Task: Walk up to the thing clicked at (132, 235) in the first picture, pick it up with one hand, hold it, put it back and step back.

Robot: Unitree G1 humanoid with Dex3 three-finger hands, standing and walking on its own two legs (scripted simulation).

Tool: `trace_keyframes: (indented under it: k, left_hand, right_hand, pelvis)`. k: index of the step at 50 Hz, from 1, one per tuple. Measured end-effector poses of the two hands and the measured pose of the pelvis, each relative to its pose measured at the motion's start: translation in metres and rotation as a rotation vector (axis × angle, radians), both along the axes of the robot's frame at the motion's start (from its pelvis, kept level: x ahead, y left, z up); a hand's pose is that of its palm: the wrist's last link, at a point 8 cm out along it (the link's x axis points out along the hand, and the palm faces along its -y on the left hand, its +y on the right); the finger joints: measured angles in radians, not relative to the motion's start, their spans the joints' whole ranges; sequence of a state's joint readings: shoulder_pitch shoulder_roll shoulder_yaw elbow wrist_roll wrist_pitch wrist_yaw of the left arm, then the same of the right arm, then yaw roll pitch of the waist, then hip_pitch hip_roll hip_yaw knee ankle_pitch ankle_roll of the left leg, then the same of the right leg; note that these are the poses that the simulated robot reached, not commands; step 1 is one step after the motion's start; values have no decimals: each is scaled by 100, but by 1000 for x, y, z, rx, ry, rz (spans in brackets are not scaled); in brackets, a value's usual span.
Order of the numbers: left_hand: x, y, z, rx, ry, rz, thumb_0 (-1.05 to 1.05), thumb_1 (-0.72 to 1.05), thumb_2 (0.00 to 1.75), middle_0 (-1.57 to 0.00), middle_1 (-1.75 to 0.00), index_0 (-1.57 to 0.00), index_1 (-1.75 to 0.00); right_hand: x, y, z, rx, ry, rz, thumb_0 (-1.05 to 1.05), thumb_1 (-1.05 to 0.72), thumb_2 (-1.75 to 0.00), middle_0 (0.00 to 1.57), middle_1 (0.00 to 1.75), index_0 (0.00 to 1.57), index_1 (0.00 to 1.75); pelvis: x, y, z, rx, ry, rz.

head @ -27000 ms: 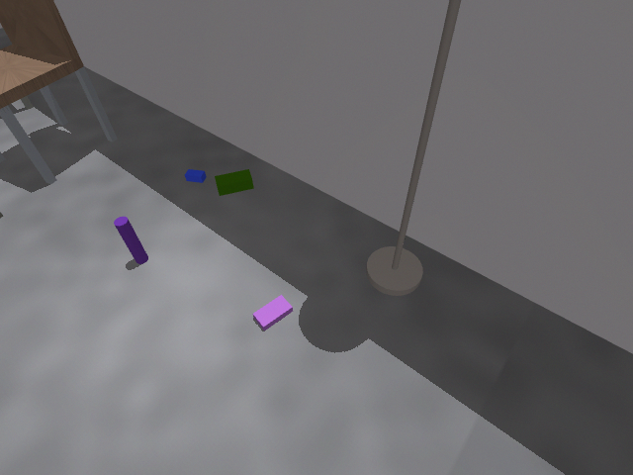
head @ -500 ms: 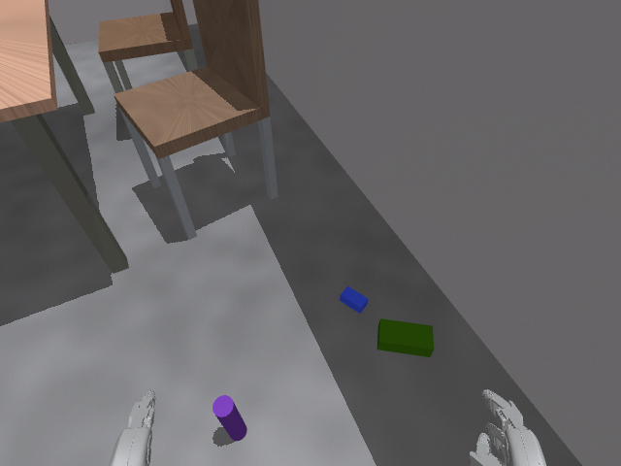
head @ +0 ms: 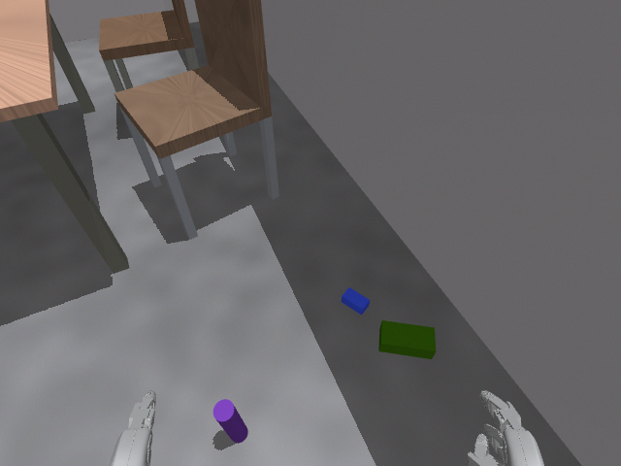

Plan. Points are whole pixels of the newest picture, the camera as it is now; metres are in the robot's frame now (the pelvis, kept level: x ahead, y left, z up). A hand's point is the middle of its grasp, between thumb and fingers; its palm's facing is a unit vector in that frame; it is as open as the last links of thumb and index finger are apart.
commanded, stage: home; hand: left
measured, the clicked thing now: (232, 422) +0.37 +0.23 -0.61
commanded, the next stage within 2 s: stand in 0.28 s
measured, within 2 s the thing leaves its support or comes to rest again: neither
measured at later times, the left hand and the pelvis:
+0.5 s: hand out of the picture +0.16 +0.18 -0.06, palm faces +0.11 -0.96 -0.27, open 17.0 cm; pelvis +0.00 +0.00 +0.00, yaw +0 degrees
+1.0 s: hand out of the picture +0.07 +0.25 -0.11, palm faces +0.00 -0.94 -0.34, open 7.7 cm; pelvis -0.01 +0.01 +0.03, yaw +1 degrees
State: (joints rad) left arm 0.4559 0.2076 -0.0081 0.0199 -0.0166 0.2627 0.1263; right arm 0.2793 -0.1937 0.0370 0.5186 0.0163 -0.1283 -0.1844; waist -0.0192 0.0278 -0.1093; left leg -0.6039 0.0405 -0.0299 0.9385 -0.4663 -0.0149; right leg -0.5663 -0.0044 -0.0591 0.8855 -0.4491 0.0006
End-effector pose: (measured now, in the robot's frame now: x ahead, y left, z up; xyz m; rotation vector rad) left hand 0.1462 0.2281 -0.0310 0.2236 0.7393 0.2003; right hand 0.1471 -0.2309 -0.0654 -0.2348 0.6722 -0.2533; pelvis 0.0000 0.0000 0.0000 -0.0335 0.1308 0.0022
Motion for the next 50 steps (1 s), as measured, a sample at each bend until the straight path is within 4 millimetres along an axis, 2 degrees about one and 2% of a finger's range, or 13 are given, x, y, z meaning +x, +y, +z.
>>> trace_keyframes:
  k: [21,25,32,37,43,50]
  left_hand:
    - [-4,0,1,1,-5,5,-1,-55,4,-6,-5,-6,-5]
    - [-5,0,1,1,-7,6,-1,-49,11,-10,-11,-10,-11]
    - [-7,-1,0,-1,-4,3,-1,-14,46,-17,-23,-17,-24]
    - [-10,15,-24,46,52,-99,-1,21,70,-20,-27,-19,-28]
    - [-41,46,-42,51,206,-54,0,62,84,-20,-29,-20,-29]
    - [-86,65,-46,55,375,18,0,83,88,-20,-29,-20,-30]
  right_hand:
    - [-2,-2,2,-4,-7,4,1,-90,-90,20,30,21,30]
    - [-4,-2,2,-6,-8,5,1,-90,-90,20,30,21,30]
    - [-5,-2,2,-7,-10,4,1,-90,-90,20,30,21,30]
    - [-16,-12,-14,-43,200,137,1,-90,-90,20,30,21,30]
    - [-45,-37,-14,-35,344,89,1,-90,-90,20,30,21,30]
    - [-78,-48,-10,-30,473,35,1,-90,-90,20,30,21,30]
  pelvis:
    - [-4,-1,1,1,-8,3]
    - [-5,-1,0,0,-7,3]
    - [-6,-1,0,1,-9,2]
    - [-13,-1,7,23,-76,3]
    - [-13,2,19,31,-115,4]
    - [-10,5,35,29,-147,9]
